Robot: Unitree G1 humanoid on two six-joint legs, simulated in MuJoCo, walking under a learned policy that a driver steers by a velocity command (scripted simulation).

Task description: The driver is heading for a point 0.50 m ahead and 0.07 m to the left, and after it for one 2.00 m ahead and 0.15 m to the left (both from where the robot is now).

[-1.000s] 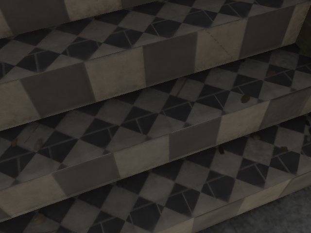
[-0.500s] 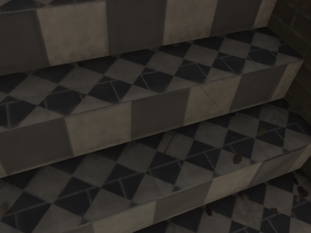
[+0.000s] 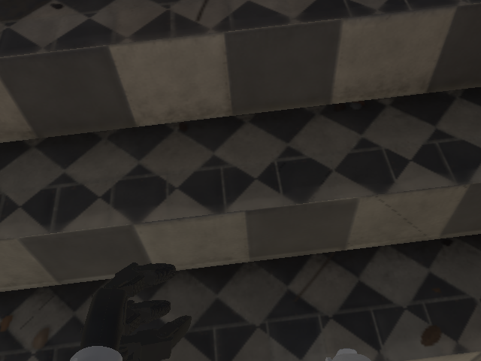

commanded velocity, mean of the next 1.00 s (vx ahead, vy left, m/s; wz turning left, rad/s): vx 0.50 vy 0.00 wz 0.32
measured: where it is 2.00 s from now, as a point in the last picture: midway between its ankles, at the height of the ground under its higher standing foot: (114, 25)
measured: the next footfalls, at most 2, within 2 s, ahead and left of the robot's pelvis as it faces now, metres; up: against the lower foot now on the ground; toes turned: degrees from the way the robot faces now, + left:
left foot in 0.60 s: +0.40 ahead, +0.20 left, +0.20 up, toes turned +22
right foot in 1.04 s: +0.63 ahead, +0.07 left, +0.41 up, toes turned +16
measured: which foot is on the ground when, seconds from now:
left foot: up 0.00-0.58, down 0.60-1.00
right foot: down 0.00-0.60, up 0.62-1.00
